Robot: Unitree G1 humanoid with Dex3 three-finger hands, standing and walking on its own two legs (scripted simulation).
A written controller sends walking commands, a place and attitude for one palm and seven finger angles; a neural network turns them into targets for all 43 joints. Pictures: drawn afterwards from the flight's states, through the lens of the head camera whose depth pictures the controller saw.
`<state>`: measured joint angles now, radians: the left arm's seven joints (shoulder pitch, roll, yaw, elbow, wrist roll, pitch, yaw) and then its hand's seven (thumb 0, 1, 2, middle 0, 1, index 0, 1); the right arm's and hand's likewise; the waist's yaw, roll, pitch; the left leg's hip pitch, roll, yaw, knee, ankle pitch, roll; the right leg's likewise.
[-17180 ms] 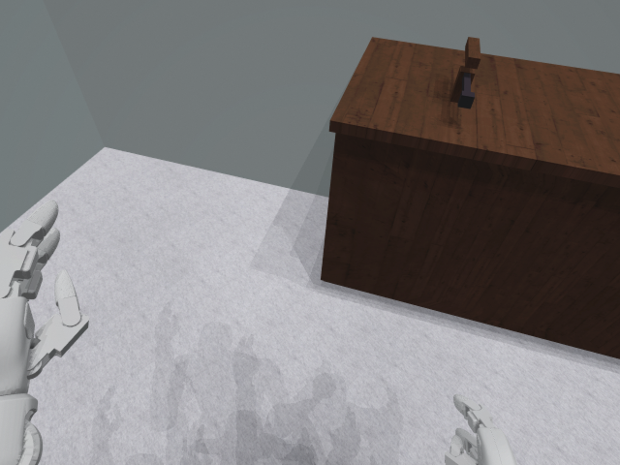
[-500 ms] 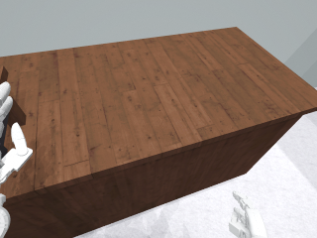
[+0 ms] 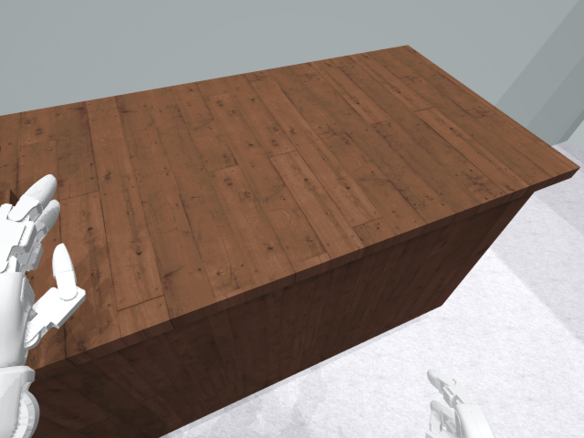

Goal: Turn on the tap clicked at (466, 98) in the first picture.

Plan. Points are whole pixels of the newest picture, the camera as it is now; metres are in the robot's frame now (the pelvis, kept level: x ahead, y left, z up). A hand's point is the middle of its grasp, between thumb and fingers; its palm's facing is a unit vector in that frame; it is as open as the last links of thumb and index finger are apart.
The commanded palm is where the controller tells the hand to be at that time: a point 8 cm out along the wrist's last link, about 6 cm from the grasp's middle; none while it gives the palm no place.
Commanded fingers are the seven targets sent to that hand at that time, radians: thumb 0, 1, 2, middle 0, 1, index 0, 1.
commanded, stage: come to a stop and stand still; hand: left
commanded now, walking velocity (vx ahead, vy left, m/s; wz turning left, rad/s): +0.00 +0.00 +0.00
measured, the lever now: out of the picture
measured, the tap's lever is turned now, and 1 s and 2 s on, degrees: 0 0 0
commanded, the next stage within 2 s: look again from close up in 0.32 s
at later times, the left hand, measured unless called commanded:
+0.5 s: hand (64, 285) +0.23 +0.25 +0.15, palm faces +0.42 -0.83 -0.36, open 7.4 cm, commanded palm +0.18 +0.28 +0.18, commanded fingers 0.00 0.90 0.90 -0.20 -0.30 -0.20 -0.30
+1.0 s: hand (74, 287) +0.23 +0.24 +0.16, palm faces +0.40 -0.84 -0.38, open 7.4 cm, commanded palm +0.17 +0.27 +0.18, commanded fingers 0.00 0.90 0.90 -0.20 -0.30 -0.20 -0.30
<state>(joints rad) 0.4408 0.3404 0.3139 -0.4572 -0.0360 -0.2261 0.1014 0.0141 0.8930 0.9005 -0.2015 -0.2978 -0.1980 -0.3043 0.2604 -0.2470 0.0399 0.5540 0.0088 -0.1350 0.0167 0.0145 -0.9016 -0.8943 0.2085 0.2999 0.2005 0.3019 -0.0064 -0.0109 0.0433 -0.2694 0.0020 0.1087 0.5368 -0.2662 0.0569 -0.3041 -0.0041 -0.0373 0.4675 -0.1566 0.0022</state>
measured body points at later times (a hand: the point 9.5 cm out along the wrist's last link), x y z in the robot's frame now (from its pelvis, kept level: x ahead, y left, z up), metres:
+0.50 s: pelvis +0.02 +0.00 +0.00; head +0.03 +0.00 +0.45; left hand +0.21 +0.30 +0.17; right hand +0.22 -0.20 -0.07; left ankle +0.02 +0.08 -0.73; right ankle +0.06 -0.12 -0.73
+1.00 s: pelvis +0.02 -0.01 +0.00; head +0.04 -0.01 +0.45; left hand +0.20 +0.28 +0.18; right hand +0.21 -0.23 -0.07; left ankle +0.02 +0.08 -0.73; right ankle +0.06 -0.12 -0.73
